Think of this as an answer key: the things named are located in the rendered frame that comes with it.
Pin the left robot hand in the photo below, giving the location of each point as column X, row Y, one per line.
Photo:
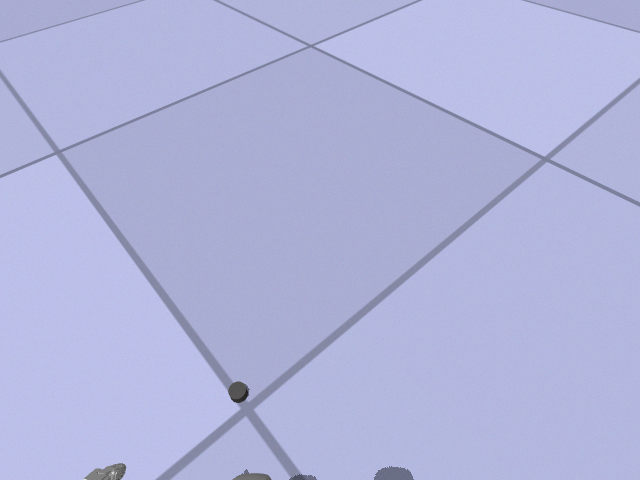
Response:
column 113, row 472

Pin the tin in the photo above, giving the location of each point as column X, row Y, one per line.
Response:
column 238, row 392

